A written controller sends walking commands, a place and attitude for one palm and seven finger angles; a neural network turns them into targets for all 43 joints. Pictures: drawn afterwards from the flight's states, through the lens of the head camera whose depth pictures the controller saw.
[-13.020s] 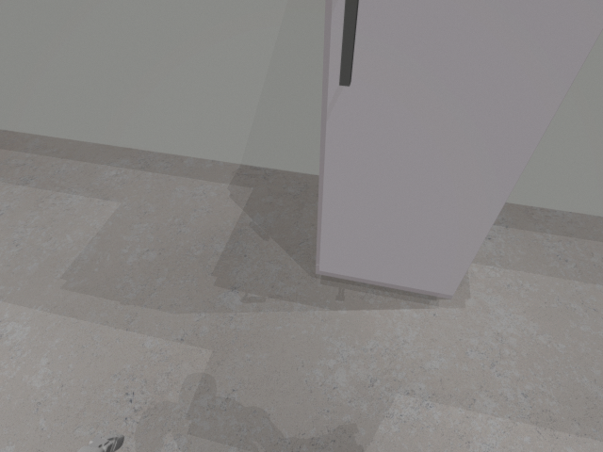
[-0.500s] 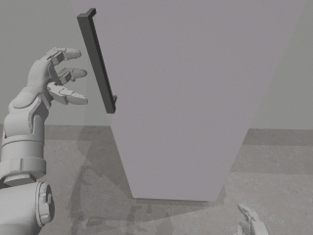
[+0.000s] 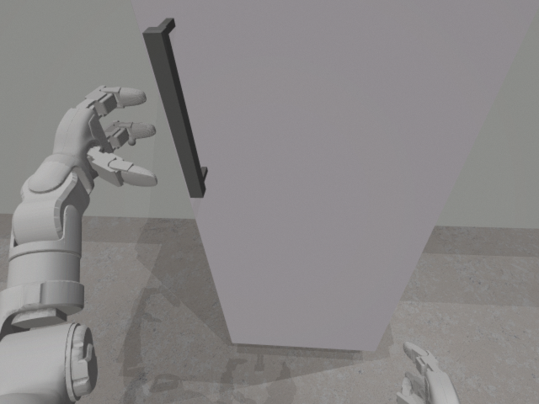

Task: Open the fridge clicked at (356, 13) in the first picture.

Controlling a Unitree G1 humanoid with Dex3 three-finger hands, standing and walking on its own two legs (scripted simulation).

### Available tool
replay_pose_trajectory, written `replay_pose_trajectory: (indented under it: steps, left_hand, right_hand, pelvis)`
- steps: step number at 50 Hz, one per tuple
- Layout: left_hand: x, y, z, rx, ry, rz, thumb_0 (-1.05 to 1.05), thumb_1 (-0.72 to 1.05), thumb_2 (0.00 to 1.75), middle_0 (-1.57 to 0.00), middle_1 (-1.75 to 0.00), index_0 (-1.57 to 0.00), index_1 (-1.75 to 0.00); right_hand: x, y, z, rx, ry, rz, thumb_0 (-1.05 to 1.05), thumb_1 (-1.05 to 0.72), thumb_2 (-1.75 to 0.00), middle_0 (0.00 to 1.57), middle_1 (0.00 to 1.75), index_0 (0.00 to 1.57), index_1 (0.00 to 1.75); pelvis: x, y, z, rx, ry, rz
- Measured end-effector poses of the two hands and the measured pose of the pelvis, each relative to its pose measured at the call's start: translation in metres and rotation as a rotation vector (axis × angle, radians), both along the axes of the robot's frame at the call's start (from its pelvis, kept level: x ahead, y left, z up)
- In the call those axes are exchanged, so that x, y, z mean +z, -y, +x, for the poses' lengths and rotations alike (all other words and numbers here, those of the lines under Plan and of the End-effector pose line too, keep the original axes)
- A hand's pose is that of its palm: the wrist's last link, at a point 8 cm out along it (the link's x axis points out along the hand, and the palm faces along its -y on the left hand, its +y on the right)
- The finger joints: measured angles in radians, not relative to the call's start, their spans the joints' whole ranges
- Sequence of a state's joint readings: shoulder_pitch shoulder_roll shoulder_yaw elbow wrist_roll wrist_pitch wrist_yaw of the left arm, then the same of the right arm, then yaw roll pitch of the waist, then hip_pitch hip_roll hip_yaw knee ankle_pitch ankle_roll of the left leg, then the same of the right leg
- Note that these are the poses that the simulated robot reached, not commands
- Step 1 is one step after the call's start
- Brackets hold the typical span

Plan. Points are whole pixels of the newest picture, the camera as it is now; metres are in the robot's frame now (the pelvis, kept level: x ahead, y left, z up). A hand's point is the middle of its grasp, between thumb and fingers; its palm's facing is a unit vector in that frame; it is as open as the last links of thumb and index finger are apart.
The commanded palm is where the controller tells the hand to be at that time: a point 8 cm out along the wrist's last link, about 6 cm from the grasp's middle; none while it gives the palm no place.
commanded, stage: move the hooked fingers beside the handle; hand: left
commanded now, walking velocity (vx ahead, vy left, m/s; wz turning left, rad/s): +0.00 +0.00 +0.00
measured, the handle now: (184, 119) +0.45 +0.16 +0.23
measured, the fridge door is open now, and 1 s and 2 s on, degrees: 0 0 0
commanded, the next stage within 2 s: feel for the door with the fingertips in 0.20 s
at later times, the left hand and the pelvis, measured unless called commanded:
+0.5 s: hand (142, 141) +0.39 +0.20 +0.23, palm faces +0.01 -1.00 -0.05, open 14.0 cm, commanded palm +0.36 +0.25 +0.23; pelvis +0.00 +0.00 +0.00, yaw +0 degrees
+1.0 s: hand (155, 137) +0.39 +0.18 +0.24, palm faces +0.02 -1.00 -0.04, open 14.0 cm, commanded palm +0.37 +0.23 +0.23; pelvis +0.00 +0.00 +0.00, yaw +0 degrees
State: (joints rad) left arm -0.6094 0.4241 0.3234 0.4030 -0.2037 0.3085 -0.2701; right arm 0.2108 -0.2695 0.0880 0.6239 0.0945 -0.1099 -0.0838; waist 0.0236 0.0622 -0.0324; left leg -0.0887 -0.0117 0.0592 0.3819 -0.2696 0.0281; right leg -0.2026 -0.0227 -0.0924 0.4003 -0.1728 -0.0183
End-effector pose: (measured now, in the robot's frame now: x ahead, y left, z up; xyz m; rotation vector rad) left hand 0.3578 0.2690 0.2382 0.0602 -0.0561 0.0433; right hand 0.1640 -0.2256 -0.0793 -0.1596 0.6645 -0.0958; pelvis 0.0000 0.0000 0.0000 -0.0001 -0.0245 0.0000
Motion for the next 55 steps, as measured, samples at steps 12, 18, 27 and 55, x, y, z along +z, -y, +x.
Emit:
replay_pose_trajectory:
  steps: [12,18,27,55]
  left_hand:
    - [-0.007,-0.003,0.004,0.003,-0.028,-0.005,-0.01,-0.50,0.30,-0.30,-1.20,-0.30,-1.20]
    - [-0.002,0.000,0.007,-0.016,-0.005,-0.016,-0.01,-0.50,0.30,-0.30,-1.20,-0.30,-1.20]
    - [-0.002,0.017,0.005,-0.047,0.017,-0.020,-0.01,-0.50,0.30,-0.30,-1.20,-0.30,-1.20]
    - [0.003,0.038,0.013,-0.034,-0.013,-0.034,-0.01,-0.50,0.30,-0.30,-1.20,-0.30,-1.20]
  right_hand:
    - [-0.002,0.002,-0.002,-0.003,-0.024,-0.012,0.01,-0.90,-0.90,0.21,0.30,0.20,0.30]
    - [-0.004,0.004,-0.006,-0.009,-0.040,-0.018,0.01,-0.90,-0.90,0.21,0.30,0.20,0.30]
    - [-0.004,0.002,-0.005,-0.010,-0.040,-0.007,0.01,-0.90,-0.90,0.21,0.30,0.20,0.30]
    - [-0.005,0.003,-0.009,-0.014,-0.058,-0.010,0.01,-0.90,-0.90,0.21,0.30,0.20,0.30]
  pelvis:
    - [0.000,0.000,0.001,0.004,-0.005,-0.001]
    - [0.000,-0.001,0.002,0.003,-0.006,-0.002]
    - [0.000,-0.003,0.004,-0.002,-0.004,-0.002]
    - [0.001,0.000,-0.002,0.000,0.003,0.000]
